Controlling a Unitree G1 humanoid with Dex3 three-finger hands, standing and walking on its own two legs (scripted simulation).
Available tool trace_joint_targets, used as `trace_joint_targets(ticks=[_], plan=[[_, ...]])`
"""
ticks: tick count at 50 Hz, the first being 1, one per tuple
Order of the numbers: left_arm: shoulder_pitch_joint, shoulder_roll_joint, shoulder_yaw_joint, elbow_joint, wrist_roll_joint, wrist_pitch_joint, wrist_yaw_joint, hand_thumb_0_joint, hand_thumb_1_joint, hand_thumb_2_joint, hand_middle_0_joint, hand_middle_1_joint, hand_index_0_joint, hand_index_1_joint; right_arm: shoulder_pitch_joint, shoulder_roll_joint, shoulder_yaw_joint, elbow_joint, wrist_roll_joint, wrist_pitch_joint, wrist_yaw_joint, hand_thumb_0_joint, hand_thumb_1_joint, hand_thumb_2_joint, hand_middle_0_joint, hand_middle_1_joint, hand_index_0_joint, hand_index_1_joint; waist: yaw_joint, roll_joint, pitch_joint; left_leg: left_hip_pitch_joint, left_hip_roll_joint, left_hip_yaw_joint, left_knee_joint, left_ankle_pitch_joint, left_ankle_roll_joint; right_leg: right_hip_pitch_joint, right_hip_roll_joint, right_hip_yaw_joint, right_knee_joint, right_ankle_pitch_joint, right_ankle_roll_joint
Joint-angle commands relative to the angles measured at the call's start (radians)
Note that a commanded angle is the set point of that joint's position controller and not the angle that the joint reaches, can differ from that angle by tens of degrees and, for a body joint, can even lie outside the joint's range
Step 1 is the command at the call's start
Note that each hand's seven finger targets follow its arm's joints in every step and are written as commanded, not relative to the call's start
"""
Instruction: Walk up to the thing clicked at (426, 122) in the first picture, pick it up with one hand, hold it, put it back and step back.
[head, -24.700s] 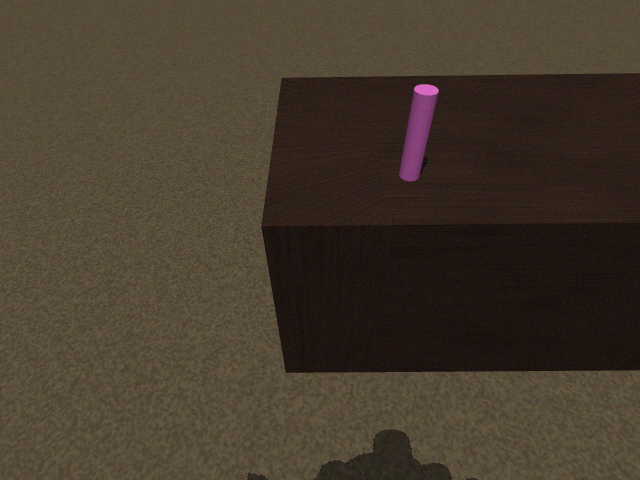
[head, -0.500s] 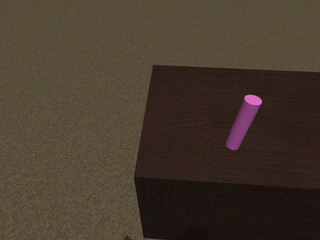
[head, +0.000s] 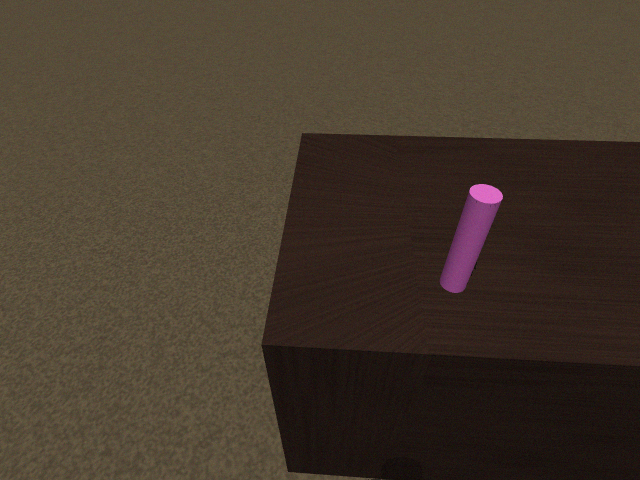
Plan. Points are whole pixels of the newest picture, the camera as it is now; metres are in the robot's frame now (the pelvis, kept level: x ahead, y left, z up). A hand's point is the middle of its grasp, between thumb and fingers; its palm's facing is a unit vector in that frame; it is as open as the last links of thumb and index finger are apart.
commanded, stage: home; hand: right
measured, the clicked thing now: (467, 243) +0.49 -0.21 +0.02
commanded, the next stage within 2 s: stand in 1.18 s
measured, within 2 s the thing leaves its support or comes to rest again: neither
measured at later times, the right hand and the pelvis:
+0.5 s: hand out of the picture +0.06 -0.26 -0.15, palm faces -0.06 +0.93 -0.36, open 17.3 cm; pelvis +0.01 +0.00 +0.00, yaw +0 degrees
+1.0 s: hand out of the picture +0.08 -0.26 -0.15, palm faces -0.05 +0.93 -0.36, open 17.3 cm; pelvis +0.02 +0.00 +0.00, yaw +0 degrees
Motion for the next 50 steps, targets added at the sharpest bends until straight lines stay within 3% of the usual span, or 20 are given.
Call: trace_joint_targets(ticks=[1, 3, 7, 10, 13, 17, 19, 29, 31, 35, 39, 41, 46, 50], plan=[[-0.059, 0.227, 0.045, -0.053, -0.005, -0.023, 0.014, 0.000, 0.897, 0.902, -0.201, -0.300, -0.200, -0.300, -0.035, -0.224, -0.051, -0.061, 0.000, -0.014, -0.017, 0.000, 0.535, -0.061, 0.053, 0.054, 0.053, 0.054, -0.001, -0.009, 0.031, -0.141, 0.063, -0.056, -0.105, -0.035, 0.067, 0.034, -0.089, 0.119, -0.108, -0.140, -0.030], [-0.065, 0.231, 0.048, -0.050, -0.005, -0.023, 0.015, 0.000, 0.897, 0.902, -0.201, -0.299, -0.200, -0.300, -0.027, -0.220, -0.051, -0.058, 0.002, -0.012, -0.014, 0.000, 0.541, -0.058, 0.053, 0.053, 0.053, 0.053, -0.002, -0.017, 0.044, -0.148, 0.058, -0.053, -0.103, -0.051, 0.066, 0.022, -0.090, 0.124, -0.120, -0.187, -0.029], [-0.073, 0.220, 0.048, -0.052, -0.008, -0.024, 0.012, 0.000, 0.897, 0.902, -0.201, -0.300, -0.200, -0.300, -0.029, -0.220, -0.053, -0.060, 0.000, -0.015, -0.015, 0.000, 0.532, -0.063, 0.054, 0.055, 0.054, 0.055, -0.005, 0.008, 0.013, -0.139, 0.067, -0.054, -0.104, -0.017, 0.068, 0.040, -0.093, 0.124, -0.105, -0.131, -0.034], [-0.068, 0.224, 0.049, -0.047, -0.006, -0.023, 0.012, 0.000, 0.897, 0.902, -0.201, -0.300, -0.200, -0.300, -0.030, -0.215, -0.053, -0.058, 0.001, -0.014, -0.015, 0.000, 0.573, -0.039, 0.050, 0.048, 0.050, 0.048, 0.000, -0.015, 0.028, -0.142, 0.062, -0.053, -0.107, -0.040, 0.064, 0.017, -0.092, 0.128, -0.115, -0.179, -0.028], [-0.073, 0.213, 0.047, -0.050, -0.010, -0.026, 0.014, 0.000, 0.897, 0.902, -0.201, -0.300, -0.200, -0.300, -0.038, -0.219, -0.055, -0.061, 0.001, -0.015, -0.015, 0.000, 0.527, -0.066, 0.054, 0.056, 0.054, 0.056, -0.001, 0.007, -0.004, -0.124, 0.074, -0.056, -0.098, 0.030, 0.066, 0.050, -0.093, 0.119, -0.097, -0.086, -0.032], [-0.069, 0.217, 0.049, -0.044, -0.012, -0.025, 0.013, 0.000, 0.897, 0.902, -0.201, -0.300, -0.200, -0.300, -0.049, -0.222, -0.054, -0.058, 0.003, -0.016, -0.018, 0.000, 0.542, -0.057, 0.053, 0.053, 0.053, 0.053, 0.000, 0.016, -0.007, -0.117, 0.076, -0.058, -0.105, 0.046, 0.063, 0.061, -0.090, 0.108, -0.083, -0.042, -0.033], [-0.075, 0.210, 0.048, -0.044, -0.012, -0.026, 0.014, 0.000, 0.897, 0.902, -0.201, -0.300, -0.200, -0.300, -0.052, -0.223, -0.053, -0.059, 0.004, -0.018, -0.019, 0.000, 0.529, -0.065, 0.054, 0.055, 0.054, 0.055, -0.001, 0.019, -0.029, -0.111, 0.081, -0.055, -0.105, 0.093, 0.061, 0.084, -0.095, 0.103, -0.065, 0.037, -0.034], [-0.092, 0.212, 0.046, -0.038, -0.011, -0.025, 0.016, 0.000, 0.897, 0.902, -0.201, -0.300, -0.200, -0.300, -0.063, -0.223, -0.054, -0.050, 0.006, -0.016, -0.022, 0.000, 0.539, -0.059, 0.053, 0.054, 0.053, 0.054, -0.005, -0.004, -0.036, -0.082, 0.087, -0.051, -0.100, 0.143, 0.055, 0.091, -0.098, 0.095, -0.058, 0.084, -0.030], [-0.085, 0.209, 0.045, -0.037, -0.013, -0.026, 0.016, 0.000, 0.897, 0.902, -0.201, -0.300, -0.200, -0.300, -0.069, -0.227, -0.057, -0.046, 0.007, -0.014, -0.022, 0.000, 0.519, -0.071, 0.055, 0.057, 0.055, 0.057, -0.002, 0.005, -0.023, -0.078, 0.084, -0.054, -0.103, 0.134, 0.054, 0.082, -0.093, 0.091, -0.070, 0.052, -0.027], [-0.095, 0.212, 0.048, -0.041, -0.012, -0.027, 0.017, 0.000, 0.897, 0.902, -0.201, -0.300, -0.200, -0.300, -0.074, -0.224, -0.058, -0.050, 0.005, -0.015, -0.023, 0.000, 0.516, -0.072, 0.055, 0.058, 0.055, 0.058, -0.007, 0.007, -0.043, -0.071, 0.086, -0.047, -0.102, 0.156, 0.053, 0.103, -0.102, 0.093, -0.060, 0.123, -0.030], [-0.093, 0.209, 0.047, -0.042, -0.012, -0.029, 0.018, 0.000, 0.897, 0.902, -0.201, -0.300, -0.200, -0.300, -0.073, -0.220, -0.059, -0.044, 0.005, -0.013, -0.022, 0.000, 0.502, -0.080, 0.057, 0.060, 0.057, 0.060, -0.005, 0.000, -0.031, -0.068, 0.084, -0.044, -0.104, 0.136, 0.053, 0.095, -0.099, 0.091, -0.072, 0.095, -0.027], [-0.097, 0.210, 0.049, -0.043, -0.012, -0.029, 0.018, 0.000, 0.897, 0.902, -0.201, -0.300, -0.200, -0.300, -0.078, -0.219, -0.059, -0.047, 0.004, -0.013, -0.022, 0.000, 0.518, -0.071, 0.055, 0.057, 0.055, 0.057, -0.006, 0.007, -0.046, -0.063, 0.088, -0.043, -0.106, 0.159, 0.052, 0.108, -0.103, 0.090, -0.062, 0.128, -0.029], [-0.101, 0.209, 0.051, -0.043, -0.014, -0.026, 0.017, 0.000, 0.897, 0.902, -0.201, -0.299, -0.200, -0.300, -0.080, -0.218, -0.060, -0.042, 0.003, -0.012, -0.021, 0.000, 0.511, -0.076, 0.056, 0.059, 0.056, 0.059, -0.002, 0.010, -0.004, -0.095, 0.080, -0.042, -0.121, 0.080, 0.053, 0.085, -0.095, 0.097, -0.086, 0.023, -0.027], [-0.097, 0.210, 0.051, -0.046, -0.013, -0.026, 0.016, 0.000, 0.897, 0.901, -0.201, -0.299, -0.200, -0.300, -0.085, -0.216, -0.062, -0.042, 0.005, -0.012, -0.020, 0.000, 0.507, -0.078, 0.056, 0.059, 0.056, 0.059, -0.001, 0.009, -0.013, -0.080, 0.083, -0.045, -0.121, 0.094, 0.054, 0.075, -0.096, 0.098, -0.085, 0.031, -0.030]])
